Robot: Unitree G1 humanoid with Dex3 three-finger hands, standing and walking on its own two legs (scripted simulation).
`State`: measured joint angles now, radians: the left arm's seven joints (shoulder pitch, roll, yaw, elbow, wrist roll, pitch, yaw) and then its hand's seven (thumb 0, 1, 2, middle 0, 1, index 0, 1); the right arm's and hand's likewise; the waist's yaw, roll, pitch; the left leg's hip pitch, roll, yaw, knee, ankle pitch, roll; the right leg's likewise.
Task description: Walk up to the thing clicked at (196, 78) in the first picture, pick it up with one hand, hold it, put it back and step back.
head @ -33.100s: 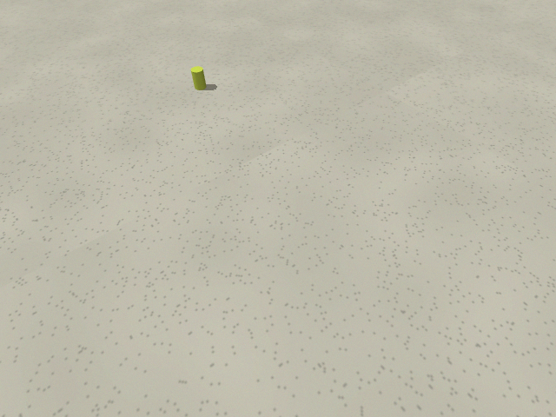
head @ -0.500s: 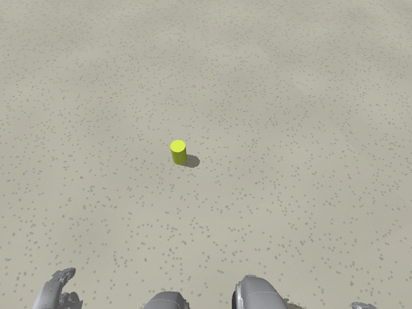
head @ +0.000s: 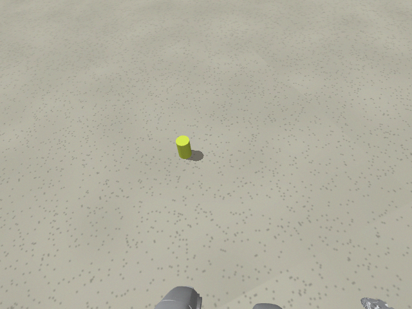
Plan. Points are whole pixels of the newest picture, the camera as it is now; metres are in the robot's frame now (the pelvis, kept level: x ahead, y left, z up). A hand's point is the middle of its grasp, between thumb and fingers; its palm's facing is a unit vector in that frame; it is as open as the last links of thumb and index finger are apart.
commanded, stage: step back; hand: left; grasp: from the side
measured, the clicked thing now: (183, 147) +1.01 +0.22 -0.70
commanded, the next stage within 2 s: stand in 0.96 s
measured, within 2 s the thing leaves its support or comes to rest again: neither
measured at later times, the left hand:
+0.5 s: hand out of the picture +0.03 +0.27 -0.13, palm faces +0.09 -0.92 -0.38, open 7.4 cm
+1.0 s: hand out of the picture +0.12 +0.30 -0.13, palm faces +0.05 -0.93 -0.37, open 7.4 cm
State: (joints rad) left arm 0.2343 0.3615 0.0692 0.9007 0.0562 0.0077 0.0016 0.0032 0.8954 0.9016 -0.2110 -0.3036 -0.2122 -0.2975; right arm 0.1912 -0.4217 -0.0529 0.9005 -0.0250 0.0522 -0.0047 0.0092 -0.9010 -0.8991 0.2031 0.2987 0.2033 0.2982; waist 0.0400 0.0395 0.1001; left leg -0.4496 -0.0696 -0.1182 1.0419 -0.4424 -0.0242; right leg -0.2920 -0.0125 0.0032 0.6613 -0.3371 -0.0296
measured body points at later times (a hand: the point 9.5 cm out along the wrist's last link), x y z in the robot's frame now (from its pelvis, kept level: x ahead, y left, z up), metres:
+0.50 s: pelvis -0.01 +0.01 +0.01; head +0.00 -0.01 +0.46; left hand +0.02 +0.32 -0.11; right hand +0.09 -0.30 -0.12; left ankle +0.00 +0.15 -0.70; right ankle +0.01 -0.10 -0.73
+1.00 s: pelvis +0.03 +0.03 +0.01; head +0.04 +0.03 +0.46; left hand +0.12 +0.34 -0.11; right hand +0.17 -0.25 -0.11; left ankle +0.03 +0.15 -0.72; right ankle +0.01 -0.10 -0.72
